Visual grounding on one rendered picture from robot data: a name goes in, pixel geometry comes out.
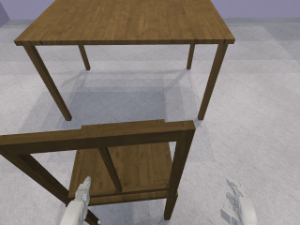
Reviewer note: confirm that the robot right hand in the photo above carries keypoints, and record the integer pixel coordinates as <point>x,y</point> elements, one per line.
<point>243,211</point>

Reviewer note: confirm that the chair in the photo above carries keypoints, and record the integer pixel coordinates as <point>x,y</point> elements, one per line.
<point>127,161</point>

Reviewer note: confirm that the robot left hand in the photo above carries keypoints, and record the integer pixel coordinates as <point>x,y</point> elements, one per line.
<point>77,209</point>

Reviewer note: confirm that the table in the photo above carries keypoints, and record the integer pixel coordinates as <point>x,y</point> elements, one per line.
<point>127,22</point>

